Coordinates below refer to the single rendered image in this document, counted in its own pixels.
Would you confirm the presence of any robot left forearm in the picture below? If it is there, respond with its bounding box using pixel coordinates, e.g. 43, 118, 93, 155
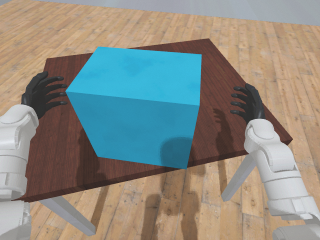
0, 104, 39, 202

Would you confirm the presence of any table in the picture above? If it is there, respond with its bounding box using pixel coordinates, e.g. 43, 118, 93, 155
11, 38, 293, 237

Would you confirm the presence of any right robot upper arm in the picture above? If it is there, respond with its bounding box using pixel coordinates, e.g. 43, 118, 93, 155
272, 224, 320, 240

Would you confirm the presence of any left robot upper arm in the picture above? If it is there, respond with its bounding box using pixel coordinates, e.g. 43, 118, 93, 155
0, 200, 32, 240

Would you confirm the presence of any carton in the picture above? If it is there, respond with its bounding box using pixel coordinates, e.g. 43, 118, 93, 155
65, 46, 202, 170

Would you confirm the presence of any left robot hand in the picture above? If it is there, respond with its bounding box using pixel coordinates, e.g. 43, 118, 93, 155
21, 71, 68, 120

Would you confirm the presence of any robot right forearm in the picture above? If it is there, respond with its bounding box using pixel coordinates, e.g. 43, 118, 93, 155
244, 118, 320, 226

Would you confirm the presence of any right robot hand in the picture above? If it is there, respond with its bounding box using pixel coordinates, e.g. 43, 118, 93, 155
230, 83, 266, 126

